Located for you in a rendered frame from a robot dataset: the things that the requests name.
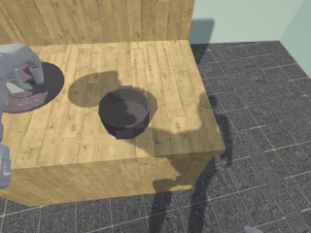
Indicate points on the left robot upper arm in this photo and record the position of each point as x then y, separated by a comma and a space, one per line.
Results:
5, 166

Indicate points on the pot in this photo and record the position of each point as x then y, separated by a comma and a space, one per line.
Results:
125, 112

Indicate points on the table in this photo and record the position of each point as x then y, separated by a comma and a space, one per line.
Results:
61, 152

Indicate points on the left robot hand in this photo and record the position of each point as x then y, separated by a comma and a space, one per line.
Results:
19, 54

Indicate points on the knob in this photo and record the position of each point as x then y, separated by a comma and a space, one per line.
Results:
26, 76

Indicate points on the left robot forearm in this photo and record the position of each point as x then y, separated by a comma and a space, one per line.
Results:
6, 70

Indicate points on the lid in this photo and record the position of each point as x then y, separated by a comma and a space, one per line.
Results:
41, 93

